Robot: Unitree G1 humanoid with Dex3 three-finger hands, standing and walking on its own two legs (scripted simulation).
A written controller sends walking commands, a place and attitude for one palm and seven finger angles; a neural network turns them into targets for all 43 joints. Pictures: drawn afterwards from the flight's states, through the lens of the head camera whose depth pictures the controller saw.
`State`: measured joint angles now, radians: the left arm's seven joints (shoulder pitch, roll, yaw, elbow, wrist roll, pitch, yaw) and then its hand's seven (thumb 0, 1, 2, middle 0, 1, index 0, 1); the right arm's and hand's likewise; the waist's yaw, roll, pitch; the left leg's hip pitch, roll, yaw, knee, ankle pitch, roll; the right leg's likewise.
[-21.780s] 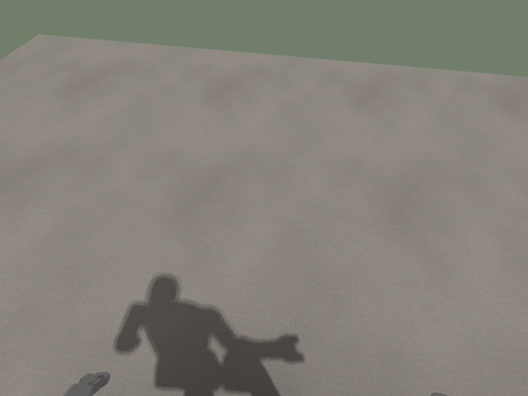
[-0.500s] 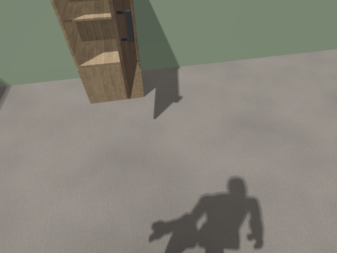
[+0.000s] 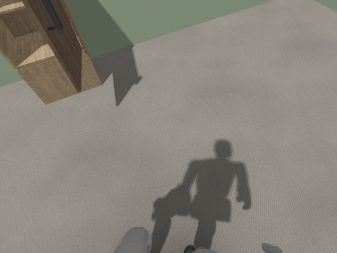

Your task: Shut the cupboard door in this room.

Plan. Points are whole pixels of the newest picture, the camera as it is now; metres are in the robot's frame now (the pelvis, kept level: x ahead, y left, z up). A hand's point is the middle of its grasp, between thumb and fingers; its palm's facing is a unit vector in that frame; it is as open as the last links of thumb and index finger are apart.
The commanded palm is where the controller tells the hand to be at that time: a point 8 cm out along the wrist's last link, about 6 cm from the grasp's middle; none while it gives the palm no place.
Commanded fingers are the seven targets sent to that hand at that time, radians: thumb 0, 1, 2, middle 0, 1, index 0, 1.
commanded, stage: walk around to get in front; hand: left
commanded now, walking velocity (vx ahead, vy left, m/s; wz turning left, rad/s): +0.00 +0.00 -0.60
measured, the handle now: (46, 13) +0.94 +0.61 +0.04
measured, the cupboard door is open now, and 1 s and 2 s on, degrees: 78 78 78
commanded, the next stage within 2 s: none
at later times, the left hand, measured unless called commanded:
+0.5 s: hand (81, 234) +0.15 +0.28 -0.17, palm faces -0.22 -0.95 -0.22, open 7.4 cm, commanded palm none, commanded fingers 0.00 0.90 0.90 -0.20 -0.30 -0.20 -0.30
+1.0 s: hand (172, 154) +0.43 +0.05 -0.18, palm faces -0.59 -0.79 -0.15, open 7.4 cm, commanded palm none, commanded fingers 0.00 0.90 0.90 -0.20 -0.30 -0.20 -0.30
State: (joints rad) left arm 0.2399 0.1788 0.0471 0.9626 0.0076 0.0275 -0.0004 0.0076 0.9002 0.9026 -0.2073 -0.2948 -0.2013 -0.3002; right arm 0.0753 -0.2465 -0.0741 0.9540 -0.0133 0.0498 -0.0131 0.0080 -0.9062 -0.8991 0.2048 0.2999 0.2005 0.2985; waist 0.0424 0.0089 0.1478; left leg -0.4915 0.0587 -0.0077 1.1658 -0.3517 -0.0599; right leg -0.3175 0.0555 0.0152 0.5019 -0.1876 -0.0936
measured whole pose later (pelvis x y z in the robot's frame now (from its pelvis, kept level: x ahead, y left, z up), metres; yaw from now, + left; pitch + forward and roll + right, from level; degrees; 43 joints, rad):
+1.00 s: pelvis +0.23 -0.03 -0.02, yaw -34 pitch +0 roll -1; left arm 0.11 0.19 0.03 0.93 0.00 -0.04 -0.02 0.01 0.90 0.90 -0.20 -0.29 -0.20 -0.30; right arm 0.43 -0.14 -0.03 1.08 0.00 -0.02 -0.01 0.01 -0.90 -0.90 0.21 0.30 0.20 0.30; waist -0.05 -0.02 0.14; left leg -0.35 0.12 0.08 1.34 -0.39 -0.03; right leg -0.33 0.06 -0.16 0.63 -0.31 -0.12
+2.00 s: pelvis +0.60 -0.33 +0.00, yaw -47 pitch -1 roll +1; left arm 0.23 0.16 0.05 1.05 0.01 -0.07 0.00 0.00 0.92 0.90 -0.20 -0.29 -0.20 -0.30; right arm 0.27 -0.17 -0.06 1.08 -0.02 -0.02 0.01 0.01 -0.91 -0.90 0.20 0.30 0.20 0.30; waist -0.01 0.03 0.06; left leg -0.48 0.14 0.06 1.19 -0.29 -0.02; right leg -0.25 -0.04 -0.15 0.51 -0.25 -0.05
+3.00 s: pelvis +0.87 -0.63 -0.01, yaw -50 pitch -1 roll +2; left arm 0.09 0.11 0.03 1.00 -0.01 -0.08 0.01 -0.01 0.92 0.90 -0.21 -0.29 -0.20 -0.30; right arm 0.34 -0.13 -0.05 1.13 0.00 0.00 -0.01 0.01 -0.91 -0.90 0.20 0.30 0.20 0.30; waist -0.05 0.03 0.11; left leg -0.39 0.10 0.03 1.20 -0.42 -0.04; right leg -0.33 -0.07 -0.22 0.57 -0.22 -0.08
